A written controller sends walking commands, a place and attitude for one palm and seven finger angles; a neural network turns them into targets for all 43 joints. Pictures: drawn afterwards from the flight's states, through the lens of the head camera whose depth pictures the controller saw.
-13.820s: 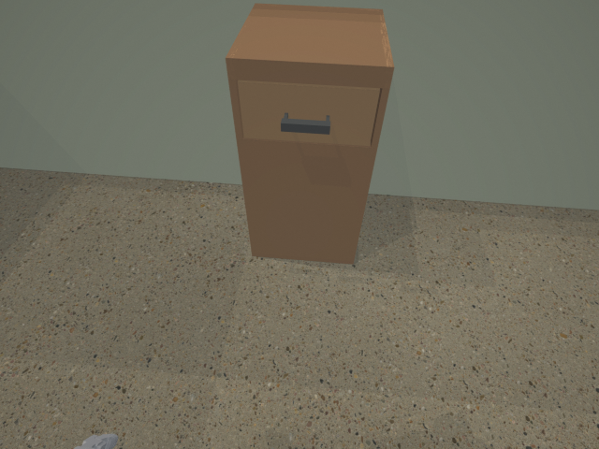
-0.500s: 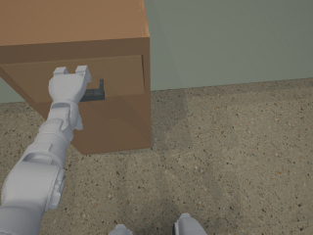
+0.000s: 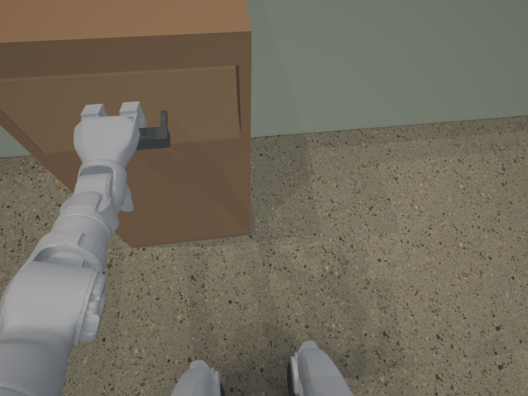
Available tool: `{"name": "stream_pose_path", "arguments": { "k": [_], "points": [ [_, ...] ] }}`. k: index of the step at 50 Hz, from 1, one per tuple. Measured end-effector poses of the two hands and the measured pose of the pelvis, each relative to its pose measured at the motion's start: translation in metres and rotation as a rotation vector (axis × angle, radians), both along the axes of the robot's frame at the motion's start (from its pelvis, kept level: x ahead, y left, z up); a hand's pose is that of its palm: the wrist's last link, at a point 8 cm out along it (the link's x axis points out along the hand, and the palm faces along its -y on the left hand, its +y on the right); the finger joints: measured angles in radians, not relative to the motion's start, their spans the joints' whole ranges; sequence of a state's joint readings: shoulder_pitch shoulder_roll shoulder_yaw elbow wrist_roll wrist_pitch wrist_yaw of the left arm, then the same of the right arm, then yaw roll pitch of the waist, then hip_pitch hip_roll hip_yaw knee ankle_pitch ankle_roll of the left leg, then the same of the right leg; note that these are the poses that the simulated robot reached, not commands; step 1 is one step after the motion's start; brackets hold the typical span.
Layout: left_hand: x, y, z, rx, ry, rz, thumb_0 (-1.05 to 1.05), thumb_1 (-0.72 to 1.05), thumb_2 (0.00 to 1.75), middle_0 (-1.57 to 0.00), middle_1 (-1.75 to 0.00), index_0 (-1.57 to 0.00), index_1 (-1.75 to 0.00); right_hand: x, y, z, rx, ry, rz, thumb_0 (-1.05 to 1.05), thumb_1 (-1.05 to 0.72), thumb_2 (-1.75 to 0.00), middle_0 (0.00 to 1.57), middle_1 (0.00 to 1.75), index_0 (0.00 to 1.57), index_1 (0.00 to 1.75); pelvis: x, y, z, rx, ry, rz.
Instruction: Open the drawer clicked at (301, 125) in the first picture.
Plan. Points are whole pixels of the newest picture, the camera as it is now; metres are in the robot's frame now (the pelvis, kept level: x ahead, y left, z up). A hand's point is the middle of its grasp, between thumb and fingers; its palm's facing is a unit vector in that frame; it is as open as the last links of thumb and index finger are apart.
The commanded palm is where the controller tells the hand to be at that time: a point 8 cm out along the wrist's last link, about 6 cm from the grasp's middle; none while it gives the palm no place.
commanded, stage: lower the fingers behind the handle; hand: left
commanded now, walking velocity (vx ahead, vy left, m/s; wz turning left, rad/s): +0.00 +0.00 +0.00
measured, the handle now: (128, 129) +0.56 +0.19 -0.01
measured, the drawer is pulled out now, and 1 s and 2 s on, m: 0.00 0.00 0.03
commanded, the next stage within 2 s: close the thumb around the handle in 0.72 s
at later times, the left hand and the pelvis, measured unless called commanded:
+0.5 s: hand (128, 161) +0.51 +0.19 -0.03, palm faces -0.03 +0.01 -1.00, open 13.8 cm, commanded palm +0.49 +0.19 +0.02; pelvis -0.01 +0.00 -0.02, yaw +0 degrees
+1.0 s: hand (128, 160) +0.51 +0.19 -0.03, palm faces -0.05 +0.00 -1.00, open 13.0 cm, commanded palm +0.49 +0.19 +0.02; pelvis +0.00 +0.00 -0.02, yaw +0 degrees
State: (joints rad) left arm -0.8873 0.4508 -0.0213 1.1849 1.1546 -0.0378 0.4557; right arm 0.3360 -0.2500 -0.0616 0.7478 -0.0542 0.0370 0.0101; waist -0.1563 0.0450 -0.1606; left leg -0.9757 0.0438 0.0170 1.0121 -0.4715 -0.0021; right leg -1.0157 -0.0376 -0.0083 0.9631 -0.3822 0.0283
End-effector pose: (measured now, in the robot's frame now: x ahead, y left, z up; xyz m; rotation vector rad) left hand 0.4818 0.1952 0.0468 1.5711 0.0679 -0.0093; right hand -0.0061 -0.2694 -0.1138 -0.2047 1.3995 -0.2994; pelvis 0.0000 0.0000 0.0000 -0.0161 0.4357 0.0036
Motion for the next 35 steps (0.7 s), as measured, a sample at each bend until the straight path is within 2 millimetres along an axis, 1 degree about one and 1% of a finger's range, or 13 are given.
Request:
{"name": "stream_pose_path", "arguments": {
  "k": [8, 14, 18, 23, 29, 35],
  "points": [
    [0.006, -0.006, -0.006, -0.002, -0.008, -0.004, 0.0, -0.49, 0.3, -0.32, -1.2, -0.32, -1.2, -0.006, 0.004, -0.005, 0.001, 0.011, -0.003, 0.01, -0.91, -0.9, 0.2, 0.3, 0.2, 0.3, -0.003, 0.002, -0.006, -0.005, 0.018, 0.0],
    [0.005, -0.011, -0.015, -0.003, 0.002, -0.008, 0.0, -0.49, 0.3, -0.32, -1.2, -0.32, -1.2, -0.01, 0.005, -0.01, 0.006, 0.019, -0.007, 0.01, -0.91, -0.9, 0.2, 0.3, 0.2, 0.3, -0.004, 0.002, -0.01, -0.004, 0.025, -0.003],
    [0.005, -0.011, -0.021, -0.006, 0.002, -0.004, 0.0, -0.49, 0.3, -0.32, -1.2, -0.32, -1.2, -0.011, 0.005, -0.013, 0.008, 0.022, -0.006, 0.01, -0.91, -0.9, 0.2, 0.3, 0.2, 0.3, -0.004, 0.001, -0.013, -0.002, 0.032, -0.005],
    [0.006, -0.008, -0.021, 0.002, -0.021, 0.007, 0.0, -0.49, 0.3, -0.32, -1.2, -0.32, -1.2, -0.01, 0.003, -0.017, 0.009, 0.025, -0.003, 0.01, -0.91, -0.9, 0.2, 0.3, 0.2, 0.3, -0.005, 0.0, -0.016, -0.003, 0.038, -0.003],
    [0.006, -0.002, -0.02, 0.013, 0.006, 0.039, 0.0, -0.49, 0.3, -0.32, -1.2, -0.32, -1.2, -0.006, 0.001, -0.016, 0.007, 0.019, 0.002, 0.01, -0.91, -0.9, 0.2, 0.3, 0.2, 0.3, -0.005, -0.002, -0.014, -0.003, 0.035, 0.0],
    [0.008, -0.004, -0.02, -0.009, 0.026, 0.012, 0.0, -0.49, 0.3, -0.32, -1.2, -0.32, -1.2, -0.002, -0.003, -0.013, -0.009, 0.008, 0.012, 0.01, -0.91, -0.9, 0.2, 0.3, 0.2, 0.3, -0.003, -0.003, -0.014, -0.004, 0.035, 0.004]
  ]
}}
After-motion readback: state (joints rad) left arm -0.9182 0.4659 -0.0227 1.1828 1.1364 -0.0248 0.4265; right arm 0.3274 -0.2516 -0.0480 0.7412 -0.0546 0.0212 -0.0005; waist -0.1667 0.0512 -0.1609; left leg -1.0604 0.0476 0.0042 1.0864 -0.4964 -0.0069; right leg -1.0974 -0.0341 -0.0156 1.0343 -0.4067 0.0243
